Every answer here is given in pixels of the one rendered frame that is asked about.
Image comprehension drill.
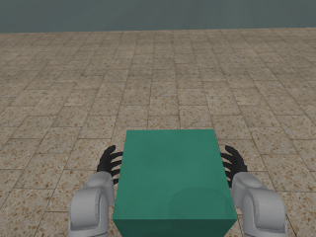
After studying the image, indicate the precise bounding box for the carton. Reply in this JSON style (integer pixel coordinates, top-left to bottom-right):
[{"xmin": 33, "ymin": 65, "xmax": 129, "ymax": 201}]
[{"xmin": 112, "ymin": 129, "xmax": 238, "ymax": 237}]

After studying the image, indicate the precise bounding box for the robot left forearm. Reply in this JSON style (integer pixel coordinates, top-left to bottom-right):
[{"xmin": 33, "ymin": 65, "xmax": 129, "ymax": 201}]
[{"xmin": 67, "ymin": 171, "xmax": 116, "ymax": 237}]

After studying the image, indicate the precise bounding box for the robot right forearm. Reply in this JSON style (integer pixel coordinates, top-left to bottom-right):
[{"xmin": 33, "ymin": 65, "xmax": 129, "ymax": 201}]
[{"xmin": 231, "ymin": 172, "xmax": 288, "ymax": 237}]

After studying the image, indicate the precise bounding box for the robot right hand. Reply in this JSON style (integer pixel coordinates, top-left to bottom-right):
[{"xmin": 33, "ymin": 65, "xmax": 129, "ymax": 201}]
[{"xmin": 220, "ymin": 145, "xmax": 248, "ymax": 189}]

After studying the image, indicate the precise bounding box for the robot left hand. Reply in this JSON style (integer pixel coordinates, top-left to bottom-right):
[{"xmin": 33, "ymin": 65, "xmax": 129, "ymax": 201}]
[{"xmin": 96, "ymin": 145, "xmax": 123, "ymax": 185}]

